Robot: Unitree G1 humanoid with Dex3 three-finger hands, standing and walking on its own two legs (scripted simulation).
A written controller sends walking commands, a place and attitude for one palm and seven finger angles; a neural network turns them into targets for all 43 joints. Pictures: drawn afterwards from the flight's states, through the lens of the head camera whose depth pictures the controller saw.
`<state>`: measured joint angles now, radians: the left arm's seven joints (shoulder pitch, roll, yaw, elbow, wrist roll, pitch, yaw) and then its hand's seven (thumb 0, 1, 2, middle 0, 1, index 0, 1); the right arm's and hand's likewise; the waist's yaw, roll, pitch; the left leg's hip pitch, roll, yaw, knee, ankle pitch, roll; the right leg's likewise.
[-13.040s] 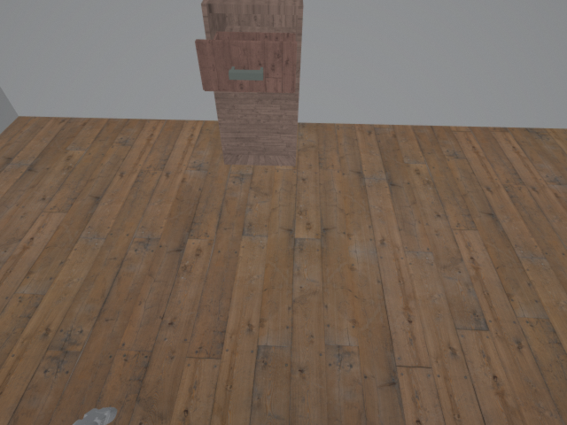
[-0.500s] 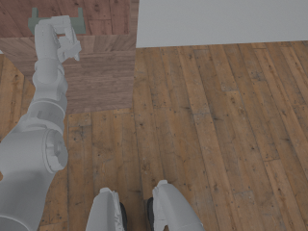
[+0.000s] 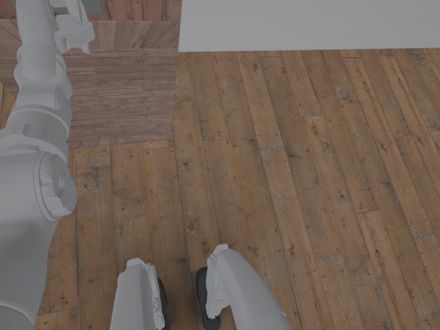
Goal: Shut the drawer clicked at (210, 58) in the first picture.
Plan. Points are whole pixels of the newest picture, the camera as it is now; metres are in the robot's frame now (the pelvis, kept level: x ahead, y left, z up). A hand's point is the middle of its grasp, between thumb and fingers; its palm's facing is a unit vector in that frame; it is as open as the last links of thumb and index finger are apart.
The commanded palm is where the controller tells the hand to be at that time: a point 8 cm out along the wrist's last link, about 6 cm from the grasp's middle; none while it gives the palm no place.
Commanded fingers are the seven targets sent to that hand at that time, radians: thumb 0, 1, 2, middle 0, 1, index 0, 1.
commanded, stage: pull the fist back off the drawer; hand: left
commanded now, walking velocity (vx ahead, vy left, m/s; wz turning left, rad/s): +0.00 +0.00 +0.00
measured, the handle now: out of the picture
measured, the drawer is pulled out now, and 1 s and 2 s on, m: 0.00 0.00 0.00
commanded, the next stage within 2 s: draw the hand back to the body in 0.48 s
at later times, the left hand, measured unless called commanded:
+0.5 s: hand (80, 36) +0.58 +0.13 +0.06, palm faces +0.06 -1.00 -0.04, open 3.2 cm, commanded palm +0.56 +0.16 +0.07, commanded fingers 0.00 0.90 0.90 -1.40 -1.60 -1.40 -1.60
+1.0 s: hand (3, 61) +0.46 +0.18 +0.16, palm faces +0.06 -1.00 -0.04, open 3.3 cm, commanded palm +0.42 +0.22 +0.16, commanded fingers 0.00 0.90 0.90 -1.40 -1.60 -1.40 -1.60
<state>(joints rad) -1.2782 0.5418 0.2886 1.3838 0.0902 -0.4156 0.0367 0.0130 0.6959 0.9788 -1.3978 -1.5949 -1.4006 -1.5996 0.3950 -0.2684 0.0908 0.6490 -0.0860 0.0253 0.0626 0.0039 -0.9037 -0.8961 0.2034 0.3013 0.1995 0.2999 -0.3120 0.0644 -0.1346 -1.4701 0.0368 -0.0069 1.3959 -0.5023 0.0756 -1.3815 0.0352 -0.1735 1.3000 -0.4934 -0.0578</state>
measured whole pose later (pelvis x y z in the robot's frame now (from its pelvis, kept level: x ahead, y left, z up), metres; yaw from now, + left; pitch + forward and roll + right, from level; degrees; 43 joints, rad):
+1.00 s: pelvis +0.08 +0.00 +0.10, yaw +1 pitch +17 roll -3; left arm -0.27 0.25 0.16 0.47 -0.17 -0.36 -0.08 0.02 0.90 0.90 -1.40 -1.59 -1.40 -1.60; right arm 0.29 -0.26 0.02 0.53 0.03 0.06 0.04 0.01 -0.90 -0.90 0.20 0.30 0.20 0.30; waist -0.06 0.04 -0.16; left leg -0.77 0.00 0.02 0.96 -0.50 0.06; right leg -0.71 0.05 -0.08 0.89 -0.48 -0.04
